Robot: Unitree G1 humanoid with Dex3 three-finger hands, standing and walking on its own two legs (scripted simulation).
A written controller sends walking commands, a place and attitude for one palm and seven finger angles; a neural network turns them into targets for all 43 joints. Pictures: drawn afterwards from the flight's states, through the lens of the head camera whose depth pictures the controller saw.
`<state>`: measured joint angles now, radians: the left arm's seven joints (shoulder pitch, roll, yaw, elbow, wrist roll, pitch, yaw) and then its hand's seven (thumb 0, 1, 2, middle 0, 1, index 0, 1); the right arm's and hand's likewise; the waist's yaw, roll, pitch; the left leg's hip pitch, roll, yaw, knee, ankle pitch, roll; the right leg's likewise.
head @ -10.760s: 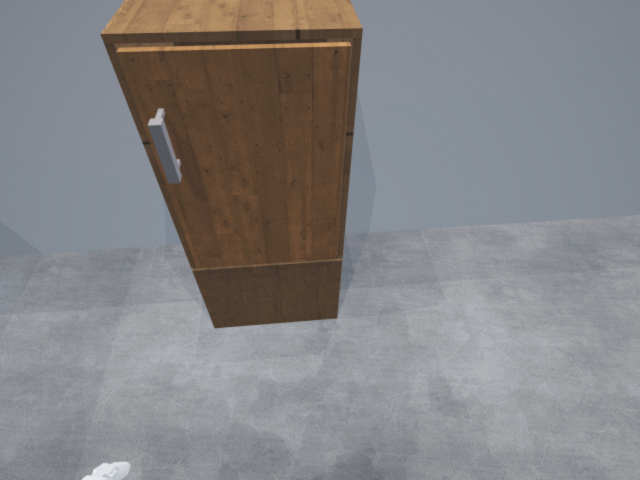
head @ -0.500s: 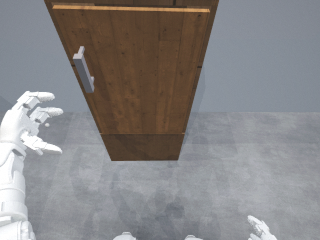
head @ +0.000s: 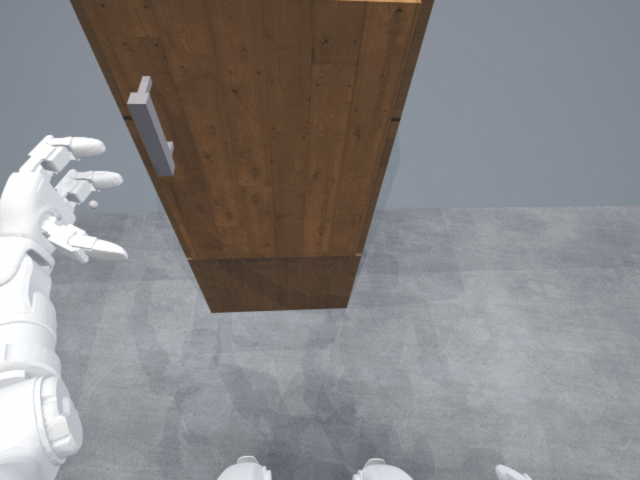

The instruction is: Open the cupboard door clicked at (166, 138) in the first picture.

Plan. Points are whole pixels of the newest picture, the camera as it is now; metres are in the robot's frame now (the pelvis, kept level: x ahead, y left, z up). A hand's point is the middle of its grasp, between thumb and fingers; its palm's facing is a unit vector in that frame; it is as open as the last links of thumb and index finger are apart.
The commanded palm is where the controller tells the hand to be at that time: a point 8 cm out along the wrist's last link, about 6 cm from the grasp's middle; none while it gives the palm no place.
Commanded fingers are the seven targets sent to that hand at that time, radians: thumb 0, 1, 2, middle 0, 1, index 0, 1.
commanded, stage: move the hooked fingers beside the handle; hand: left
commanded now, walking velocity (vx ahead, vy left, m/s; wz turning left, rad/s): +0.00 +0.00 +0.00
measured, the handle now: (156, 128) +0.58 +0.24 +0.07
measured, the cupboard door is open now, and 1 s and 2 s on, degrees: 0 0 0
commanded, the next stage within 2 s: slide the fingers in behind the handle in 1.48 s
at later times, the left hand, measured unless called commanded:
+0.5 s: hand (99, 161) +0.49 +0.28 +0.09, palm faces +0.05 -1.00 -0.01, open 14.0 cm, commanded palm +0.48 +0.34 +0.08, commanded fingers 0.00 -0.50 0.30 -0.30 -1.20 -0.30 -1.20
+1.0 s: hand (95, 153) +0.52 +0.31 +0.07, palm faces +0.04 -1.00 +0.01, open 14.0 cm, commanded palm +0.51 +0.35 +0.07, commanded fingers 0.00 -0.50 0.30 -0.30 -1.20 -0.30 -1.20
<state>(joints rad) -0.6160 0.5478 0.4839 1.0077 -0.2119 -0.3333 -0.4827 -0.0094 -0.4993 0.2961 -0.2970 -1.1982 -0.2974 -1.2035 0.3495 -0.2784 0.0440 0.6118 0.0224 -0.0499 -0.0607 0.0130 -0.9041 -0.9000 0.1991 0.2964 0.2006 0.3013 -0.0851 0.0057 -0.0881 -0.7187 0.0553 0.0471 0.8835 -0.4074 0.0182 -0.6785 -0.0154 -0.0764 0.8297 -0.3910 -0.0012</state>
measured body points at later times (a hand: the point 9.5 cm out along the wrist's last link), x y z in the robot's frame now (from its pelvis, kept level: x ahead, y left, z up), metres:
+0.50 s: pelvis -0.01 +0.00 -0.01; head +0.12 +0.02 +0.41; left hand +0.48 +0.34 +0.09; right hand -0.01 -0.28 -0.11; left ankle +0.01 +0.10 -0.70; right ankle +0.00 -0.12 -0.70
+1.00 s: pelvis +0.01 +0.02 -0.02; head +0.17 +0.05 +0.40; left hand +0.52 +0.36 +0.07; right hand -0.02 -0.25 -0.11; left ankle +0.01 +0.10 -0.70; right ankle +0.00 -0.12 -0.70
